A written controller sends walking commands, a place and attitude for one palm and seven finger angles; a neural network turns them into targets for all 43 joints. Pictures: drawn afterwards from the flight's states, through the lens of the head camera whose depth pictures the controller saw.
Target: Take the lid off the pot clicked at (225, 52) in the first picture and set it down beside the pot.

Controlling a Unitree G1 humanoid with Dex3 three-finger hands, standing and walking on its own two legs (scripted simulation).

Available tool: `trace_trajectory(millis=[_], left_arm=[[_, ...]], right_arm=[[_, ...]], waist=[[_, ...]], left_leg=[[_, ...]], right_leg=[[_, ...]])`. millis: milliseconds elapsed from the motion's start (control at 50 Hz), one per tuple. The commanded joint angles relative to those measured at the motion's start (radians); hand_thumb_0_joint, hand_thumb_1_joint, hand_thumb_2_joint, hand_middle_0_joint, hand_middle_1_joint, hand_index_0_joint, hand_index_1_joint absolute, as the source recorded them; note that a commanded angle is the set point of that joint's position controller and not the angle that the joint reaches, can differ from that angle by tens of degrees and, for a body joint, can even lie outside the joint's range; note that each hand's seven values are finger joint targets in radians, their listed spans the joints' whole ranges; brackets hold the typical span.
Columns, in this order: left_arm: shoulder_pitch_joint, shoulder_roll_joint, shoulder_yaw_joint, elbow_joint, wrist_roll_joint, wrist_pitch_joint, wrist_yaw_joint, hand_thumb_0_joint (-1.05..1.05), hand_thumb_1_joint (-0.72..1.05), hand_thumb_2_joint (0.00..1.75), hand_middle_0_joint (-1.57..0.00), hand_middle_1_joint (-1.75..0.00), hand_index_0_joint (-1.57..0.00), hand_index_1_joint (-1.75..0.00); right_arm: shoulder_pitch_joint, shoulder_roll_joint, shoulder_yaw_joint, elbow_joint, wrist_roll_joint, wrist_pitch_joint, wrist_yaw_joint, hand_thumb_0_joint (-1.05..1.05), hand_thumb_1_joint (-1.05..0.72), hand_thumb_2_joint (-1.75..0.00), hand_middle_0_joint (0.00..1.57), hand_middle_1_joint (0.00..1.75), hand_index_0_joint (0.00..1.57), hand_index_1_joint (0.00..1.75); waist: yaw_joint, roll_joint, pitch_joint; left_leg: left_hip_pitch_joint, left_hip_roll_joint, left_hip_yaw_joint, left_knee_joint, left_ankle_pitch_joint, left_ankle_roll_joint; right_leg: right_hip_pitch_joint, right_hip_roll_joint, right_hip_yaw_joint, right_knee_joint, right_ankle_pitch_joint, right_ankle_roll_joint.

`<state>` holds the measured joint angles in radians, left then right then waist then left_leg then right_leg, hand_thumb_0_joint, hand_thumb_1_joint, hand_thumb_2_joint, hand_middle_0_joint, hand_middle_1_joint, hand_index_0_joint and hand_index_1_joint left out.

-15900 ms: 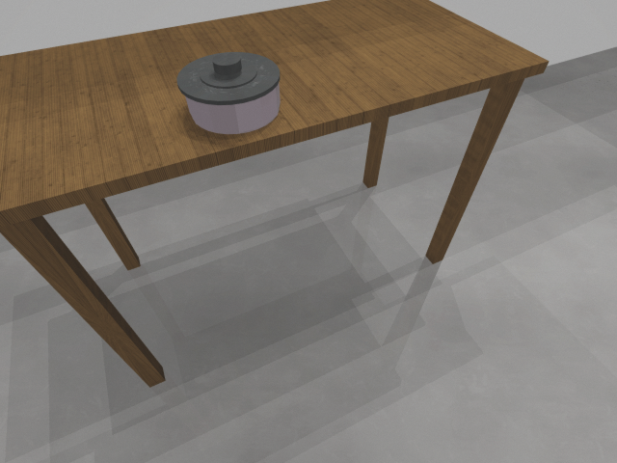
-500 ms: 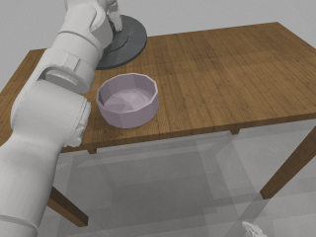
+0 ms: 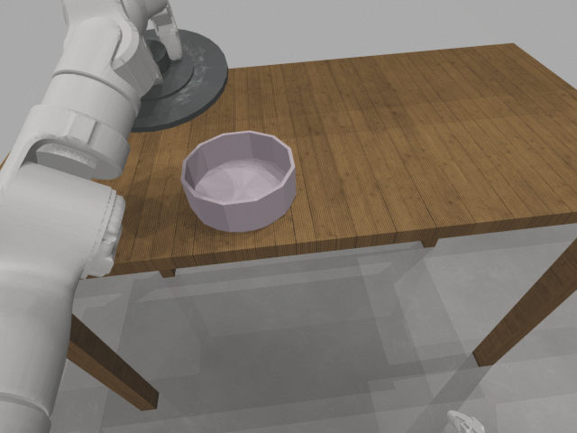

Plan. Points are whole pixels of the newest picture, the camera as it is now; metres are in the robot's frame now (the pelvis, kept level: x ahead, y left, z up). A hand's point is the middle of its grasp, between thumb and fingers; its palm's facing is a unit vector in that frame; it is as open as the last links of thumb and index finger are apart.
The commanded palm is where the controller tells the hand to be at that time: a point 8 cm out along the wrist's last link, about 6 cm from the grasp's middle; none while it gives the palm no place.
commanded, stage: move the lid sideways beside the pot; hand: left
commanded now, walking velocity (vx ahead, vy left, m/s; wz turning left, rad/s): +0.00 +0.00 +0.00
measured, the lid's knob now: (147, 59) +0.50 +0.17 +0.29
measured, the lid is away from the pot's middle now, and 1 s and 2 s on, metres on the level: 0.09 0.20 0.24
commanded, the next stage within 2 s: lower the lid onto the table in 1.46 s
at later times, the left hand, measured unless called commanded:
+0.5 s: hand (96, 65) +0.45 +0.22 +0.31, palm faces -0.15 -0.10 -0.98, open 7.6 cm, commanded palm +0.43 +0.22 +0.37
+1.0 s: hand (48, 70) +0.44 +0.27 +0.31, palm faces -0.13 -0.13 -0.98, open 7.6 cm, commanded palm +0.42 +0.27 +0.37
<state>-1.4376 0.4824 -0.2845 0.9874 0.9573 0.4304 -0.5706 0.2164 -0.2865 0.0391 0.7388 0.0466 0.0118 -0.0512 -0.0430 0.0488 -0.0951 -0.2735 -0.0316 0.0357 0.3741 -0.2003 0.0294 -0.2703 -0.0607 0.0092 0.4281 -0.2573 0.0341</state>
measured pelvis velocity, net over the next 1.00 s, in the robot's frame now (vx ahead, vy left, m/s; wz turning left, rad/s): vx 0.00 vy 0.00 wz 0.01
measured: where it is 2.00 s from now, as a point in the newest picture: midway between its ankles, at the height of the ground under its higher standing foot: outside the picture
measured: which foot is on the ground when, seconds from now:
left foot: down 0.00-1.00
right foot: down 0.00-1.00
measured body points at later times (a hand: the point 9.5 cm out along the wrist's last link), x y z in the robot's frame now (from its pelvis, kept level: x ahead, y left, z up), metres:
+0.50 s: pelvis -0.01 +0.00 +0.00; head +0.01 -0.02 +0.45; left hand +0.45 +0.22 +0.36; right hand +0.12 -0.25 -0.12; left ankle -0.01 +0.11 -0.74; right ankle -0.03 -0.14 -0.74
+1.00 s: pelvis +0.00 +0.00 +0.00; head +0.02 -0.03 +0.45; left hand +0.45 +0.27 +0.36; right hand +0.12 -0.26 -0.13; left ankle -0.01 +0.11 -0.74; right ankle -0.03 -0.14 -0.74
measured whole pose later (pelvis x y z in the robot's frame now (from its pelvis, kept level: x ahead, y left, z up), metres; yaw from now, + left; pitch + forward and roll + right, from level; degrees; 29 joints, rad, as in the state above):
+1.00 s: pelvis +0.00 +0.00 +0.00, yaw +1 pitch +6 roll +0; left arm -1.33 0.73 -0.17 0.94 0.99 0.35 -0.60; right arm 0.21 -0.30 0.05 0.69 0.07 0.08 -0.06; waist -0.05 0.06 -0.07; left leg -0.30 -0.02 0.02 0.41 -0.21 0.03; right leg -0.27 -0.05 -0.01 0.42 -0.25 0.03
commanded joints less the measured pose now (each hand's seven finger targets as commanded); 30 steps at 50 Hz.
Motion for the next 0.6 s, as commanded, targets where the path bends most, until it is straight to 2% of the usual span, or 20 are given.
trace_trajectory(millis=[0, 20, 60, 100, 120, 160, 200, 240, 280, 300, 340, 360, 400, 420, 440, 480, 500, 520, 540, 580], left_arm=[[-0.690, 0.250, 0.056, -0.339, 0.037, -0.024, 0.062, 0.00, 0.59, 1.07, -0.74, -1.02, -0.85, -1.05], [-0.678, 0.214, 0.035, -0.325, 0.036, -0.020, 0.060, 0.00, 0.59, 1.07, -0.74, -1.02, -0.85, -1.05], [-0.643, 0.285, 0.085, -0.295, 0.048, -0.012, 0.059, 0.00, 0.59, 1.07, -0.74, -1.02, -0.85, -1.05], [-0.600, 0.291, 0.089, -0.238, 0.048, -0.010, 0.053, 0.00, 0.59, 1.07, -0.74, -1.02, -0.85, -1.05], [-0.600, 0.264, 0.061, -0.217, 0.046, -0.008, 0.049, 0.00, 0.59, 1.07, -0.74, -1.02, -0.85, -1.05], [-0.616, 0.258, 0.054, -0.276, 0.040, -0.016, 0.050, 0.00, 0.59, 1.07, -0.74, -1.02, -0.85, -1.05], [-0.606, 0.329, 0.101, -0.246, 0.054, -0.021, 0.052, 0.00, 0.59, 1.07, -0.74, -1.02, -0.85, -1.05], [-0.604, 0.280, 0.056, -0.195, 0.054, -0.021, 0.045, 0.00, 0.59, 1.07, -0.74, -1.02, -0.85, -1.05], [-0.626, 0.305, 0.067, -0.271, 0.044, -0.040, 0.048, 0.00, 0.59, 1.07, -0.74, -1.02, -0.85, -1.05], [-0.648, 0.327, 0.080, -0.284, 0.053, -0.044, 0.051, 0.00, 0.59, 1.07, -0.74, -1.02, -0.85, -1.05], [-0.612, 0.291, 0.054, -0.209, 0.058, -0.040, 0.046, 0.00, 0.59, 1.07, -0.74, -1.02, -0.85, -1.05], [-0.608, 0.318, 0.073, -0.211, 0.057, -0.042, 0.046, 0.00, 0.59, 1.07, -0.74, -1.02, -0.85, -1.05], [-0.617, 0.339, 0.081, -0.236, 0.055, -0.053, 0.045, 0.00, 0.59, 1.07, -0.74, -1.02, -0.85, -1.05], [-0.615, 0.291, 0.044, -0.217, 0.054, -0.054, 0.043, 0.00, 0.59, 1.07, -0.74, -1.02, -0.85, -1.05], [-0.627, 0.305, 0.054, -0.255, 0.053, -0.058, 0.044, 0.00, 0.59, 1.07, -0.74, -1.02, -0.85, -1.05], [-0.585, 0.415, 0.139, -0.244, 0.063, -0.064, 0.049, 0.00, 0.59, 1.07, -0.74, -1.02, -0.85, -1.05], [-0.620, 0.380, 0.099, -0.251, 0.067, -0.068, 0.047, 0.00, 0.59, 1.07, -0.74, -1.02, -0.85, -1.05], [-0.588, 0.346, 0.079, -0.206, 0.065, -0.062, 0.043, 0.00, 0.59, 1.07, -0.74, -1.02, -0.85, -1.05], [-0.567, 0.348, 0.079, -0.191, 0.064, -0.061, 0.041, 0.00, 0.59, 1.07, -0.74, -1.02, -0.85, -1.05], [-0.566, 0.413, 0.125, -0.236, 0.058, -0.072, 0.045, 0.00, 0.59, 1.07, -0.74, -1.02, -0.85, -1.05]], right_arm=[[-0.101, -0.116, -0.030, -0.146, 0.001, -0.046, 0.000, 0.00, -0.90, -0.90, 0.20, 0.30, 0.20, 0.30], [-0.104, -0.107, -0.032, -0.146, 0.002, -0.050, -0.003, 0.00, -0.90, -0.90, 0.20, 0.30, 0.20, 0.30], [-0.096, -0.117, -0.032, -0.138, 0.002, -0.045, -0.004, 0.00, -0.90, -0.90, 0.20, 0.30, 0.20, 0.30], [-0.092, -0.120, -0.030, -0.135, 0.003, -0.035, -0.005, 0.00, -0.90, -0.90, 0.20, 0.30, 0.20, 0.30], [-0.099, -0.119, -0.026, -0.134, 0.008, -0.030, -0.005, 0.00, -0.90, -0.90, 0.20, 0.30, 0.20, 0.30], [-0.108, -0.116, -0.028, -0.144, 0.008, -0.032, -0.005, 0.00, -0.90, -0.90, 0.20, 0.30, 0.20, 0.30], [-0.098, -0.125, -0.028, -0.141, 0.001, -0.026, -0.007, 0.00, -0.90, -0.90, 0.20, 0.30, 0.20, 0.30], [-0.098, -0.119, -0.024, -0.136, 0.010, -0.017, -0.012, 0.00, -0.90, -0.90, 0.20, 0.30, 0.20, 0.30], [-0.102, -0.124, -0.028, -0.145, 0.005, -0.022, -0.011, 0.00, -0.90, -0.90, 0.20, 0.30, 0.20, 0.30], [-0.101, -0.122, -0.027, -0.148, 0.004, -0.024, -0.010, 0.00, -0.90, -0.90, 0.20, 0.30, 0.20, 0.30], [-0.092, -0.117, -0.026, -0.137, 0.008, -0.020, -0.015, 0.00, -0.90, -0.90, 0.20, 0.30, 0.20, 0.30], [-0.088, -0.123, -0.026, -0.134, 0.010, -0.017, -0.013, 0.00, -0.90, -0.90, 0.20, 0.30, 0.20, 0.30], [-0.095, -0.127, -0.025, -0.142, 0.009, -0.017, -0.012, 0.00, -0.90, -0.90, 0.20, 0.30, 0.20, 0.30], [-0.095, -0.121, -0.023, -0.138, 0.012, -0.017, -0.014, 0.00, -0.90, -0.90, 0.20, 0.30, 0.20, 0.30], [-0.085, -0.123, -0.028, -0.139, 0.011, -0.020, -0.012, 0.00, -0.90, -0.90, 0.20, 0.30, 0.20, 0.30], [-0.078, -0.138, -0.032, -0.139, 0.002, -0.019, -0.014, 0.00, -0.90, -0.90, 0.20, 0.30, 0.20, 0.30], [-0.082, -0.131, -0.027, -0.142, 0.010, -0.016, -0.011, 0.00, -0.90, -0.90, 0.20, 0.30, 0.20, 0.30], [-0.077, -0.125, -0.027, -0.139, 0.012, -0.014, -0.012, 0.00, -0.90, -0.90, 0.20, 0.30, 0.20, 0.30], [-0.073, -0.130, -0.029, -0.135, 0.014, -0.010, -0.013, 0.00, -0.90, -0.90, 0.20, 0.30, 0.20, 0.30], [-0.077, -0.143, -0.032, -0.142, 0.009, -0.010, -0.014, 0.00, -0.90, -0.90, 0.20, 0.30, 0.20, 0.30]], waist=[[0.005, -0.023, -0.456], [0.000, -0.021, -0.448], [0.008, -0.054, -0.444], [0.003, -0.093, -0.391], [-0.002, -0.089, -0.351], [0.002, -0.058, -0.398], [0.003, -0.076, -0.400], [-0.012, -0.096, -0.335], [-0.005, -0.062, -0.395], [-0.005, -0.040, -0.422], [-0.015, -0.060, -0.367], [-0.012, -0.051, -0.355], [-0.010, -0.049, -0.375], [-0.019, -0.046, -0.352], [-0.016, -0.037, -0.385], [0.002, -0.036, -0.418], [-0.010, -0.022, -0.406], [-0.011, -0.037, -0.367], [-0.015, -0.054, -0.341], [-0.002, -0.032, -0.384]], left_leg=[[0.312, -0.023, -0.036, 0.040, 0.486, 0.032], [0.329, -0.021, -0.037, 0.054, 0.510, 0.036], [0.307, -0.022, -0.041, 0.050, 0.496, 0.033], [0.264, -0.025, -0.030, 0.044, 0.439, 0.036], [0.245, -0.027, -0.030, 0.035, 0.406, 0.034], [0.284, -0.023, -0.038, 0.041, 0.441, 0.031], [0.256, -0.030, -0.031, 0.042, 0.399, 0.034], [0.230, -0.029, -0.027, 0.028, 0.337, 0.033], [0.267, -0.028, -0.032, 0.037, 0.386, 0.030], [0.278, -0.029, -0.035, 0.042, 0.389, 0.032], [0.257, -0.028, -0.035, 0.039, 0.365, 0.031], [0.252, -0.027, -0.035, 0.034, 0.360, 0.029], [0.247, -0.031, -0.035, 0.033, 0.345, 0.030], [0.250, -0.031, -0.037, 0.034, 0.362, 0.031], [0.276, -0.028, -0.039, 0.035, 0.373, 0.030], [0.263, -0.032, -0.034, 0.048, 0.401, 0.030], [0.256, -0.031, -0.035, 0.043, 0.397, 0.031], [0.244, -0.031, -0.036, 0.042, 0.381, 0.032], [0.237, -0.028, -0.035, 0.034, 0.358, 0.032], [0.254, -0.027, -0.034, 0.040, 0.389, 0.030]], right_leg=[[0.061, 0.071, -0.035, -0.016, 0.356, -0.066], [0.042, 0.073, -0.036, -0.015, 0.354, -0.066], [0.053, 0.075, -0.039, -0.014, 0.351, -0.066], [0.052, 0.074, -0.041, -0.022, 0.343, -0.066], [0.036, 0.073, -0.047, -0.025, 0.324, -0.067], [0.039, 0.072, -0.043, -0.020, 0.326, -0.067], [0.058, 0.074, -0.041, -0.022, 0.329, -0.068], [0.029, 0.071, -0.048, -0.031, 0.288, -0.067], [0.047, 0.072, -0.043, -0.027, 0.317, -0.070], [0.051, 0.074, -0.039, -0.024, 0.310, -0.068], [0.027, 0.075, -0.045, -0.031, 0.288, -0.068], [0.025, 0.076, -0.048, -0.033, 0.288, -0.069], [0.041, 0.077, -0.044, -0.034, 0.286, -0.070], [0.023, 0.077, -0.049, -0.035, 0.287, -0.071], [0.030, 0.078, -0.047, -0.036, 0.289, -0.068], [0.067, 0.078, -0.040, -0.031, 0.323, -0.073], [0.055, 0.077, -0.043, -0.031, 0.314, -0.070], [0.040, 0.079, -0.048, -0.035, 0.295, -0.070], [0.030, 0.080, -0.051, -0.042, 0.283, -0.069], [0.055, 0.078, -0.045, -0.039, 0.306, -0.072]])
